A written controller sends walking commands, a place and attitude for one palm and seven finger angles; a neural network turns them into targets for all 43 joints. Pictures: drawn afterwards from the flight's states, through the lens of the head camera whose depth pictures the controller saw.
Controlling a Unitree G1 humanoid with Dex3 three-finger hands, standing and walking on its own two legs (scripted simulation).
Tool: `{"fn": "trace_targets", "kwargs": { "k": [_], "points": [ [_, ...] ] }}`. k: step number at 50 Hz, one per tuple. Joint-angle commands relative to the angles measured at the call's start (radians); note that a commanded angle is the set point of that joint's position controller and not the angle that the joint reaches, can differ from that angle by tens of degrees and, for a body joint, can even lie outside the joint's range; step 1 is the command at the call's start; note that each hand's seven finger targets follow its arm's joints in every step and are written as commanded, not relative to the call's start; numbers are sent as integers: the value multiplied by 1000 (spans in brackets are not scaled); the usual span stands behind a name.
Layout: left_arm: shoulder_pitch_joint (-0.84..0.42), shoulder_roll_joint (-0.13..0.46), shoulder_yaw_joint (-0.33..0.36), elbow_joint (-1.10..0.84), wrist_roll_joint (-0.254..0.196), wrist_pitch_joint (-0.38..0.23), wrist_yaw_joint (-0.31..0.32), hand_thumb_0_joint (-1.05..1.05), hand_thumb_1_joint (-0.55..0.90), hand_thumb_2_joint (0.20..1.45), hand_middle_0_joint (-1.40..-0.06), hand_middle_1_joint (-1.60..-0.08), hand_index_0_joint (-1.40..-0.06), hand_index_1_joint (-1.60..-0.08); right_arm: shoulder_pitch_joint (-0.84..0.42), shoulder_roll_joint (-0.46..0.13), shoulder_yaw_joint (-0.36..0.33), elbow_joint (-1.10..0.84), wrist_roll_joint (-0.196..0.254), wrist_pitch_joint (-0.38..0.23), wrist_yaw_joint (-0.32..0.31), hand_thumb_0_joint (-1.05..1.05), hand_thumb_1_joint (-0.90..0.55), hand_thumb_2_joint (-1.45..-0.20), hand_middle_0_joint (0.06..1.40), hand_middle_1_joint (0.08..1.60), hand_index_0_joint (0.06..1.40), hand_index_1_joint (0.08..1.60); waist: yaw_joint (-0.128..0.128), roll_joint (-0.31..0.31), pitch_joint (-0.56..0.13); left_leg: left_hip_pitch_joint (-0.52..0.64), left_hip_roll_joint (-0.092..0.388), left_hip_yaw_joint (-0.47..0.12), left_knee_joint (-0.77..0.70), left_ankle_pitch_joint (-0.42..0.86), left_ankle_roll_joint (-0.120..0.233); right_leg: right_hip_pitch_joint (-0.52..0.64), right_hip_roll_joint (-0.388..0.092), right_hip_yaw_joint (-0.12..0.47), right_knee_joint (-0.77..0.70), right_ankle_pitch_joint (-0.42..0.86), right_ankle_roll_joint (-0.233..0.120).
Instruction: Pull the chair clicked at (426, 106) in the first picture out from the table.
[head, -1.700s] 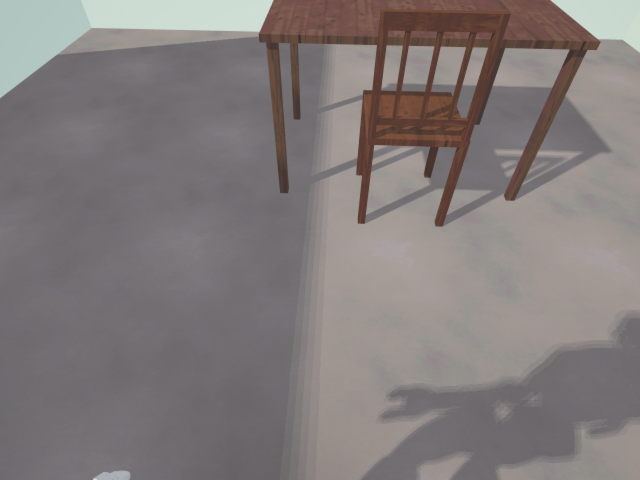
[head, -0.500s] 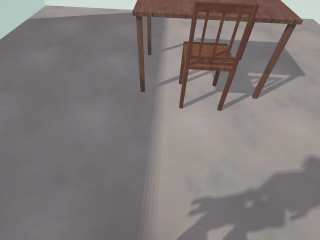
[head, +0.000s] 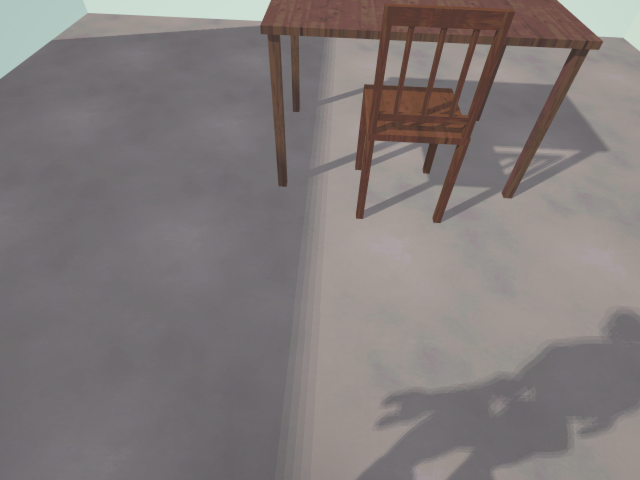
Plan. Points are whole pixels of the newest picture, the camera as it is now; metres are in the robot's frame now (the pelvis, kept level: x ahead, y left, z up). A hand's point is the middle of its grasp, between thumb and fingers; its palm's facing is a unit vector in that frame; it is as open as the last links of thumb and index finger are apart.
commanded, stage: walk to a spot facing it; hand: left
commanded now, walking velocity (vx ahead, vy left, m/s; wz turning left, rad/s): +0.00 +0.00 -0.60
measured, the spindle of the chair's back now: (433, 74) +1.34 -0.29 -0.10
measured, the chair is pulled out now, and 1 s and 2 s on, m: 0.00 0.00 0.00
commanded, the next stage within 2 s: none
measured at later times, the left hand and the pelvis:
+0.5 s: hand out of the picture +0.03 +0.17 -0.18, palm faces -0.16 -0.96 -0.23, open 7.4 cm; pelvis -0.04 -0.01 -0.01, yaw -12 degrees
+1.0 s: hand (267, 444) +0.21 +0.10 -0.17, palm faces -0.54 -0.82 -0.20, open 7.4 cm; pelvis +0.01 -0.03 -0.01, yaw -33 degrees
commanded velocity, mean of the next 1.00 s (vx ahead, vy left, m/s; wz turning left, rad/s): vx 0.16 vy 0.00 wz -0.58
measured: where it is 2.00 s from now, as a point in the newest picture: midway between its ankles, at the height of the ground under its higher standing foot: outside the picture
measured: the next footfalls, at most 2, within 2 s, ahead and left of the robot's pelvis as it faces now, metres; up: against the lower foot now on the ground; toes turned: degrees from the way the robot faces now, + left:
left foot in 0.64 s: +0.01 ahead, +0.13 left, +0.00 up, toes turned -19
right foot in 1.08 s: +0.06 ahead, -0.25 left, +0.00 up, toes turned -43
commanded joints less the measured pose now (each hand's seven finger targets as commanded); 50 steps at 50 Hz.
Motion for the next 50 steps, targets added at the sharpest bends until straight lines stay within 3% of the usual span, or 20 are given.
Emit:
{"fn": "trace_targets", "kwargs": {
  "k": [1, 9, 13, 14, 15, 16, 17, 18, 20, 27, 30, 31, 32, 33, 34, 36, 38, 44, 47, 50],
  "points": [
    [12, 107, 26, -70, 4, 11, 22, 0, 900, 900, -200, -300, -200, -300, 24, -102, -31, -68, -5, -5, -17, 0, -900, -900, 200, 300, 200, 300, -11, 0, -65, 40, 119, -22, 21, 234, 23, -49, -119, 115, 8, 277, -16],
    [78, 79, 57, -176, 13, 45, 6, 0, 900, 900, -200, -300, -200, -300, 45, -121, -80, -177, -8, 22, -30, 0, -900, -900, 200, 300, 200, 300, -6, 80, -47, -30, 214, -22, 78, 126, 73, -207, -32, 112, 250, 177, -8],
    [160, 44, 72, -196, 13, 46, -4, 0, 900, 900, -200, -300, -200, -300, -20, -117, -97, -226, -10, 20, -24, 0, -900, -900, 200, 300, 200, 300, 44, 151, -52, -130, 277, -15, 141, 134, 108, -169, -9, 56, 343, -38, 0],
    [200, 57, 82, -191, 17, 41, -4, 0, 900, 900, -200, -300, -200, -300, -33, -103, -101, -242, -9, 24, -23, 0, -900, -900, 200, 300, 200, 300, 63, 71, -60, -197, 232, 35, 261, 75, 74, -103, -39, 107, 257, 84, -13],
    [218, 120, 94, -198, 29, 32, 4, 0, 900, 900, -200, -300, -200, -300, -37, -55, -97, -263, -4, 32, -21, 0, -900, -900, 200, 300, 200, 300, 69, -191, -63, -294, 85, 132, 493, -116, -2, -97, -163, 373, 107, 183, -68],
    [240, 160, 103, -208, 23, 25, 15, 0, 900, 900, -200, -300, -200, -300, -63, -17, -88, -292, -3, 36, -21, 0, -900, -900, 200, 300, 200, 300, 90, -324, -23, -425, -19, 62, 683, -392, -30, -105, -292, 653, -63, 281, -168],
    [224, 153, 106, -220, 18, 28, 25, 0, 900, 900, -200, -300, -200, -300, -59, -24, -88, -287, -3, 39, -23, 0, -900, -900, 200, 300, 200, 300, 74, -239, -21, -439, 7, -43, 773, -365, -19, -115, -303, 686, -109, 190, -216],
    [158, 132, 102, -233, 18, 29, 26, 0, 900, 900, -200, -300, -200, -300, -37, -27, -93, -276, -2, 35, -21, 0, -900, -900, 200, 300, 200, 300, 30, -143, -6, -444, 29, -64, 793, -296, -17, -111, -267, 616, -69, 173, -220],
    [99, 99, 98, -260, 19, 25, 28, 0, 900, 900, -200, -300, -200, -300, 18, -14, -91, -253, -4, 32, -16, 0, -900, -900, 200, 300, 200, 300, 1, -110, -69, -360, 33, -35, 722, -229, -28, -119, -200, 493, -23, 212, -187],
    [146, 102, 116, -254, 21, 36, 19, 0, 900, 900, -200, -300, -200, -300, 37, 25, -83, -273, 5, 21, -21, 0, -900, -900, 200, 300, 200, 300, 27, -157, -122, -203, -27, 9, 356, -230, -15, -99, -132, 516, -57, 56, -157],
    [82, 86, 113, -267, 17, 39, 9, 0, 900, 900, -200, -300, -200, -300, 172, 3, -87, -245, 5, 0, -25, 0, -900, -900, 200, 300, 200, 300, -41, -144, -120, 110, -27, 16, 46, -164, 13, -332, -47, 479, -26, -281, -84],
    [59, 40, 104, -293, 13, 40, 0, 0, 900, 900, -200, -300, -200, -300, 249, -61, -100, -234, -3, -11, -35, 0, -900, -900, 200, 300, 200, 300, -85, 28, -127, 291, 122, -129, -91, -304, 59, -534, 40, 363, 127, -390, -36],
    [35, -13, 100, -330, 4, 38, -14, 0, 900, 900, -200, -300, -200, -300, 250, -164, -118, -243, -19, -13, -39, 0, -900, -900, 200, 300, 200, 300, -88, 312, -49, 282, 411, -459, -230, -525, 139, -720, 127, 158, 431, -362, 16],
    [4, 26, 119, -345, 18, 25, -24, 0, 900, 900, -200, -300, -200, -300, 201, -172, -116, -261, -15, -16, -37, 0, -900, -900, 200, 300, 200, 300, -71, 207, 12, 101, 507, -494, -260, -534, 193, -685, 16, 105, 592, -293, 36],
    [15, 40, 130, -311, 30, 27, -34, 0, 900, 900, -200, -300, -200, -300, 148, -107, -101, -264, -18, -20, -27, 0, -900, -900, 200, 300, 200, 300, -31, 142, 40, 6, 412, -386, -247, -494, 161, -629, 2, 93, 676, -193, 44],
    [64, 12, 126, -281, 30, 34, -52, 0, 900, 900, -200, -300, -200, -300, 100, -55, -82, -271, -18, -32, -27, 0, -900, -900, 200, 300, 200, 300, 11, 140, 82, -75, 321, -189, -227, -380, 130, -603, -21, 46, 789, -98, 50],
    [68, -19, 112, -274, 30, 36, -61, 0, 900, 900, -200, -300, -200, -300, 153, -35, -75, -253, -18, -45, -28, 0, -900, -900, 200, 300, 200, 300, 5, 152, 83, -32, 270, -73, -200, -238, 121, -618, -32, 17, 819, -34, 56],
    [-75, -58, 87, -305, 27, 32, -70, 0, 900, 900, -200, -300, -200, -300, 322, -36, -76, -183, -19, -61, -26, 0, -900, -900, 200, 300, 200, 300, -49, 157, 122, 126, 326, 45, -170, 35, 150, -680, -111, -46, 626, -15, 67],
    [-154, -71, 77, -318, 24, 25, -72, 0, 900, 900, -200, -300, -200, -300, 363, -43, -78, -157, -27, -60, -22, 0, -900, -900, 200, 300, 200, 300, -75, 163, 144, 117, 338, 113, -145, 135, 137, -587, -108, -94, 450, -37, 47],
    [-129, -64, 74, -300, 21, 11, -68, 0, 900, 900, -200, -300, -200, -300, 362, -65, -89, -136, -31, -58, -14, 0, -900, -900, 200, 300, 200, 300, -60, 175, 93, 110, 338, 186, -51, 325, 108, -395, -48, -156, 315, -79, 3]
  ]
}}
